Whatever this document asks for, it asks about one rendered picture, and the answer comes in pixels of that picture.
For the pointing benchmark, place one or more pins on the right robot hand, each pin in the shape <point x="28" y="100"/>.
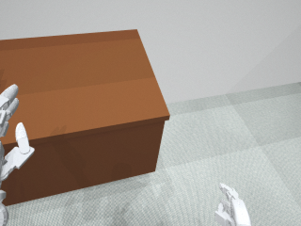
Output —
<point x="234" y="212"/>

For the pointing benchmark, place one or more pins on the counter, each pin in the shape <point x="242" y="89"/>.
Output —
<point x="91" y="107"/>

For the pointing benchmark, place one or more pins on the left robot hand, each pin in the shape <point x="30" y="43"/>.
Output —
<point x="18" y="155"/>

